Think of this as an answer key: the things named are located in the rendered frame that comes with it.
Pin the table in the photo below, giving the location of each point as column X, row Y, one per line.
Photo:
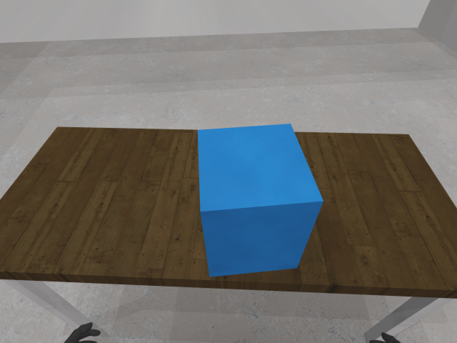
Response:
column 122, row 206

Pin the left robot hand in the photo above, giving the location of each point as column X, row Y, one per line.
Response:
column 83, row 331

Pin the carton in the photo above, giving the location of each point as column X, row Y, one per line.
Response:
column 258, row 198

